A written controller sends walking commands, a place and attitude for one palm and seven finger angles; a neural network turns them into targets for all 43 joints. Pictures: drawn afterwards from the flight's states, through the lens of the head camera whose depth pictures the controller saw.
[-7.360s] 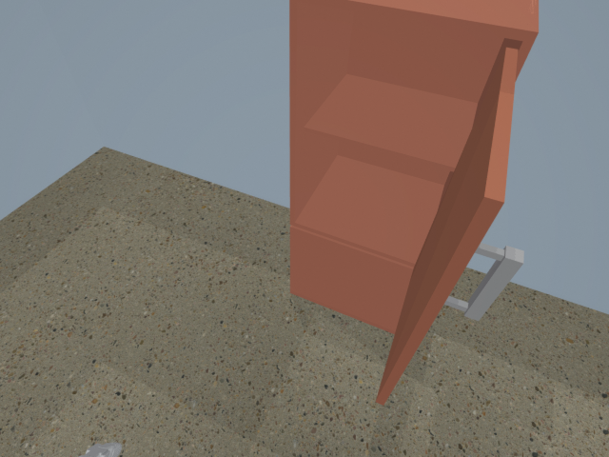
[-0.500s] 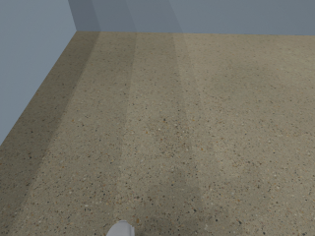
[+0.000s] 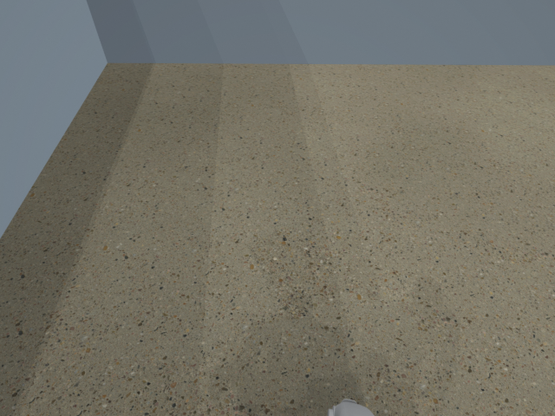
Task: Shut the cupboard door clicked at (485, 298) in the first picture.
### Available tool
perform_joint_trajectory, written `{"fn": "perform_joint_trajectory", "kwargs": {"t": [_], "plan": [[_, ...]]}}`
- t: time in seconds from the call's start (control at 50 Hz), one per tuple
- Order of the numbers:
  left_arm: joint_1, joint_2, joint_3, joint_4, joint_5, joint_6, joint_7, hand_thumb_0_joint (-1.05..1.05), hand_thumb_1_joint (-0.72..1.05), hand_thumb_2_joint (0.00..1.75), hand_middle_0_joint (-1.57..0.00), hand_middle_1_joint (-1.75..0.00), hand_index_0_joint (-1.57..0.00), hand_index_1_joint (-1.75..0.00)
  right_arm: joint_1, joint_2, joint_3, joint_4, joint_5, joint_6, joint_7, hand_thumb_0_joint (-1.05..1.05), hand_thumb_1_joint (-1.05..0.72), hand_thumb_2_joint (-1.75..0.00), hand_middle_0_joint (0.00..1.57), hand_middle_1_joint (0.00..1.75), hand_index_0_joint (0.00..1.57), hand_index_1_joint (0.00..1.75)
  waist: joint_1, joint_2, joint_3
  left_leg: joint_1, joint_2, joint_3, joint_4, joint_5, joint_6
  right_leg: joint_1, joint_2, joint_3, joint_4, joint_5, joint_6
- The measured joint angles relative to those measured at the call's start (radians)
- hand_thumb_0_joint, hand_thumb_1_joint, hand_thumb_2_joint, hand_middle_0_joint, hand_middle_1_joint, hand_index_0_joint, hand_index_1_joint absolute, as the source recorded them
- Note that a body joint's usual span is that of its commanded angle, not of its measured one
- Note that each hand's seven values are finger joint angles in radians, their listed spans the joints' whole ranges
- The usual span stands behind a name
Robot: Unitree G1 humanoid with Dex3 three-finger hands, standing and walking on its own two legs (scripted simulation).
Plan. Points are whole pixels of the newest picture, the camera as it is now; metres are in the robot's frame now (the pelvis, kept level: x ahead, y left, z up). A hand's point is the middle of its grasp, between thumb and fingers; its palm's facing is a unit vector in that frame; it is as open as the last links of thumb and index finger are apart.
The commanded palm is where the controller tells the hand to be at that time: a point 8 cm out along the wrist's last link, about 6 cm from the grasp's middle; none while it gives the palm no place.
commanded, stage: walk to a spot facing it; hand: left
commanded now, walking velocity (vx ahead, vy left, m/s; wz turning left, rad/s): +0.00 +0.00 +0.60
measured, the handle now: out of the picture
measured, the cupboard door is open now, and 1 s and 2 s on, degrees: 90 90 90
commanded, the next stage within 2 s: none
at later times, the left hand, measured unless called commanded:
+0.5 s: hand out of the picture +0.10 +0.20 -0.19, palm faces +0.32 -0.92 -0.21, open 7.3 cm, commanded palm none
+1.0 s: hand out of the picture +0.08 +0.20 -0.16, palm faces +0.54 -0.79 -0.29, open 7.4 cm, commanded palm none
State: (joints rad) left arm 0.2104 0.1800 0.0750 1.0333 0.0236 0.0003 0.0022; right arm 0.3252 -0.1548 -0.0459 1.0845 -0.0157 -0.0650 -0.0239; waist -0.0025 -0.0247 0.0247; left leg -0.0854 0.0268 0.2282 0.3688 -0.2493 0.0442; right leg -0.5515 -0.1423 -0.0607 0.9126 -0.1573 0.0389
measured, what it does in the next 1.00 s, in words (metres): steps on the spot, turning left: right foot, then left foot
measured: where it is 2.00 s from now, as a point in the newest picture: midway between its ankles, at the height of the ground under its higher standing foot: outside the picture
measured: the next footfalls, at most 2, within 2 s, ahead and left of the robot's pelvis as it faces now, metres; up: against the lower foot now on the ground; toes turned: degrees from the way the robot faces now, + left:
right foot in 0.14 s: +0.16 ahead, -0.15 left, +0.00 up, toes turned -6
left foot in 0.52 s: +0.10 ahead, +0.12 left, +0.00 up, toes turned +25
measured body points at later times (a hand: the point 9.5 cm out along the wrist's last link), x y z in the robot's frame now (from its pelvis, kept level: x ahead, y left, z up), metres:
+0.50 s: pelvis +0.07 -0.01 -0.02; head +0.08 +0.02 +0.43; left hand +0.09 +0.25 -0.18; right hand +0.21 -0.25 -0.15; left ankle +0.06 +0.10 -0.74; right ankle +0.13 -0.15 -0.74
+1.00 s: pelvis +0.09 -0.04 -0.02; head +0.13 -0.03 +0.43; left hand +0.05 +0.24 -0.14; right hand +0.27 -0.22 -0.17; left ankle +0.06 +0.10 -0.74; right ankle +0.14 -0.14 -0.75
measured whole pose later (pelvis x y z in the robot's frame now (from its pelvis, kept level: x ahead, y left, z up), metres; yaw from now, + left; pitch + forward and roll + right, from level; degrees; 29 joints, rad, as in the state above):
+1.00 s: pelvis +0.09 -0.04 -0.02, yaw +32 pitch +1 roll +0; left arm 0.14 0.21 0.06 0.87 0.00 0.03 0.02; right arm 0.20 -0.22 -0.07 0.92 -0.01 0.06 0.01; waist -0.03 0.05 0.07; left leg -0.39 -0.05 -0.11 0.60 -0.24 -0.01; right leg -0.27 -0.02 -0.04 0.57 -0.32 0.04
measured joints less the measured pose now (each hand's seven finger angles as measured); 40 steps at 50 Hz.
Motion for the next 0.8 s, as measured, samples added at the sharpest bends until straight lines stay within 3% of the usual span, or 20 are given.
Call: {"fn": "perform_joint_trajectory", "kwargs": {"t": [0.12, 0.14, 0.2, 0.26, 0.3, 0.4, 0.5, 0.52, 0.54, 0.58, 0.64, 0.7, 0.8], "plan": [[-0.095, -0.002, -0.019, -0.043, -0.004, -0.02, 0.005, 0.01, 0.92, 0.9, -0.19, -0.3, -0.19, -0.3, 0.083, 0.042, 0.012, 0.044, -0.002, 0.035, 0.01, 0.0, -0.92, -0.9, 0.2, 0.3, 0.2, 0.3, -0.05, 0.009, 0.023, -0.011, 0.019, -0.052, 0.107, -0.096, -0.047, 0.166, 0.04, -0.042, -0.321, 0.024, 0.011], [-0.1, -0.005, -0.022, -0.05, -0.004, -0.028, 0.006, 0.0, 0.92, 0.9, -0.19, -0.3, -0.19, -0.3, 0.097, 0.046, 0.011, 0.046, 0.0, 0.043, 0.013, 0.0, -0.92, -0.9, 0.2, 0.3, 0.2, 0.3, -0.052, 0.009, 0.02, -0.028, 0.021, -0.062, 0.152, -0.127, -0.057, 0.198, 0.043, -0.055, -0.359, 0.019, -0.01], [-0.125, -0.04, -0.035, -0.061, -0.004, -0.045, 0.009, 0.0, 0.91, 0.9, -0.2, -0.3, -0.19, -0.3, 0.079, 0.036, 0.001, 0.04, 0.008, 0.076, 0.014, 0.0, -0.91, -0.9, 0.2, 0.3, 0.2, 0.3, -0.065, 0.054, 0.05, -0.166, 0.032, -0.137, 0.456, -0.272, -0.07, 0.199, 0.044, -0.106, -0.308, -0.076, -0.055], [-0.119, -0.064, -0.043, -0.073, -0.007, -0.039, 0.017, 0.0, 0.91, 0.9, -0.2, -0.3, -0.2, -0.3, 0.043, 0.023, -0.009, 0.021, 0.008, 0.099, 0.018, 0.01, -0.91, -0.9, 0.2, 0.3, 0.2, 0.3, -0.056, 0.057, 0.062, -0.301, 0.03, -0.151, 0.719, -0.281, -0.09, 0.237, 0.023, -0.146, -0.331, -0.075, -0.052], [-0.101, -0.072, -0.035, -0.077, -0.012, -0.03, 0.026, 0.0, 0.92, 0.9, -0.2, -0.3, -0.2, -0.3, 0.014, 0.009, -0.017, 0.0, 0.006, 0.111, 0.023, 0.01, -0.91, -0.9, 0.2, 0.3, 0.2, 0.3, -0.049, 0.052, 0.054, -0.359, 0.041, -0.151, 0.773, -0.242, -0.099, 0.262, 0.012, -0.171, -0.357, -0.071, -0.048], [-0.076, -0.027, -0.016, -0.08, 0.0, -0.003, 0.035, -0.02, 0.94, 0.9, -0.2, -0.3, -0.2, -0.3, -0.067, -0.03, -0.037, -0.066, -0.002, 0.126, 0.035, 0.01, -0.91, -0.9, 0.19, 0.3, 0.2, 0.3, -0.031, 0.03, 0.026, -0.393, 0.071, -0.131, 0.664, -0.17, -0.11, 0.29, -0.014, -0.227, -0.374, -0.078, -0.032], [-0.049, 0.027, 0.0, -0.083, 0.005, 0.026, 0.029, -0.01, 0.92, 0.9, -0.2, -0.3, -0.2, -0.3, -0.129, -0.069, -0.046, -0.14, -0.003, 0.111, 0.042, 0.0, -0.91, -0.9, 0.19, 0.3, 0.2, 0.3, -0.012, -0.004, 0.025, -0.301, 0.065, -0.11, 0.403, -0.109, -0.103, 0.26, -0.062, -0.264, -0.266, -0.139, 0.002], [-0.039, 0.036, 0.003, -0.088, 0.0, 0.034, 0.026, -0.01, 0.92, 0.9, -0.2, -0.3, -0.2, -0.3, -0.132, -0.081, -0.047, -0.155, -0.003, 0.101, 0.043, 0.0, -0.91, -0.9, 0.19, 0.3, 0.2, 0.3, -0.01, -0.005, 0.021, -0.284, 0.058, -0.119, 0.345, -0.066, -0.084, 0.239, -0.076, -0.268, -0.217, -0.165, 0.01], [-0.035, 0.049, 0.008, -0.089, -0.005, 0.045, 0.023, -0.01, 0.92, 0.9, -0.2, -0.3, -0.2, -0.3, -0.143, -0.082, -0.049, -0.162, -0.005, 0.092, 0.041, 0.0, -0.91, -0.9, 0.19, 0.3, 0.2, 0.3, -0.009, -0.017, 0.024, -0.301, 0.046, -0.121, 0.368, -0.073, -0.054, 0.203, -0.079, -0.233, -0.139, -0.253, 0.027], [-0.033, 0.072, 0.013, -0.088, -0.004, 0.067, 0.021, 0.0, 0.92, 0.9, -0.2, -0.3, -0.2, -0.3, -0.157, -0.078, -0.04, -0.173, -0.006, 0.08, 0.036, 0.0, -0.91, -0.9, 0.19, 0.3, 0.2, 0.3, -0.003, -0.031, 0.039, -0.31, 0.033, -0.125, 0.39, -0.104, -0.012, 0.124, -0.038, -0.123, 0.047, -0.354, 0.036], [-0.036, 0.085, 0.02, -0.084, -0.003, 0.075, 0.014, 0.01, 0.92, 0.9, -0.2, -0.3, -0.2, -0.3, -0.153, -0.07, -0.026, -0.178, -0.007, 0.079, 0.025, 0.0, -0.91, -0.9, 0.19, 0.3, 0.2, 0.3, -0.002, -0.027, 0.042, -0.289, 0.014, -0.15, 0.316, -0.07, -0.004, 0.043, 0.016, -0.04, 0.236, -0.297, 0.045], [-0.034, 0.085, 0.016, -0.094, -0.006, 0.065, 0.007, 0.01, 0.92, 0.9, -0.2, -0.3, -0.19, -0.3, -0.147, -0.063, -0.014, -0.175, -0.004, 0.082, 0.02, 0.0, -0.91, -0.9, 0.19, 0.3, 0.2, 0.3, 0.003, -0.016, 0.043, -0.255, -0.01, -0.173, 0.22, -0.015, 0.003, 0.02, 0.039, -0.003, 0.269, -0.224, 0.055], [-0.034, 0.074, 0.007, -0.109, -0.013, 0.064, 0.011, 0.01, 0.91, 0.9, -0.2, -0.3, -0.19, -0.3, -0.136, -0.051, -0.006, -0.173, -0.004, 0.086, 0.021, 0.0, -0.91, -0.9, 0.2, 0.3, 0.2, 0.3, -0.002, 0.009, 0.038, -0.228, -0.039, -0.22, 0.135, 0.037, 0.002, 0.064, 0.062, 0.03, 0.155, -0.234, 0.065]]}}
